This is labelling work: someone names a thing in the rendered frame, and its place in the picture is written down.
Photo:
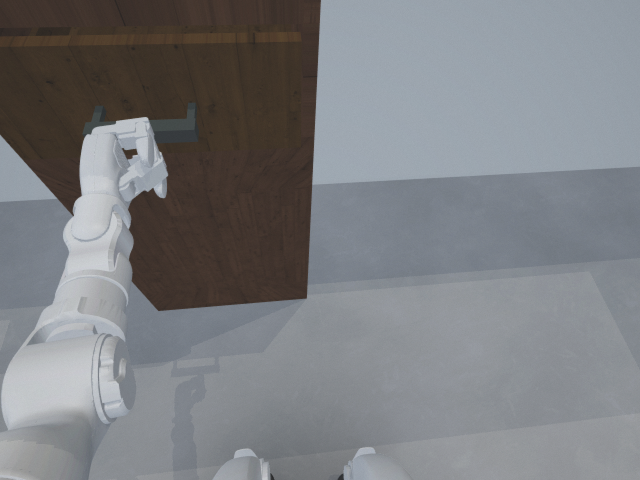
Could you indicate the robot left hand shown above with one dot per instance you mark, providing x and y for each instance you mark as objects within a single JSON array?
[{"x": 105, "y": 169}]

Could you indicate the robot right shin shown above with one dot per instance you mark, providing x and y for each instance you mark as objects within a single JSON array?
[{"x": 365, "y": 450}]

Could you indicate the right robot thigh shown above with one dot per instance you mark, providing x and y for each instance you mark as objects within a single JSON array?
[{"x": 375, "y": 467}]

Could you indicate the drawer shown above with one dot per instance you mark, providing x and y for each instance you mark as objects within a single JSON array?
[{"x": 244, "y": 79}]

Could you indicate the handle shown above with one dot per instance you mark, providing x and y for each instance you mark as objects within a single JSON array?
[{"x": 165, "y": 130}]

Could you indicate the cabinet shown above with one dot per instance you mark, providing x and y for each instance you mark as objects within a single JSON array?
[{"x": 234, "y": 227}]

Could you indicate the left robot forearm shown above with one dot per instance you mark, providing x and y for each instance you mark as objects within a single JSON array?
[{"x": 94, "y": 289}]

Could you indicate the left robot upper arm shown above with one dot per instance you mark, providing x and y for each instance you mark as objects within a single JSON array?
[{"x": 61, "y": 398}]

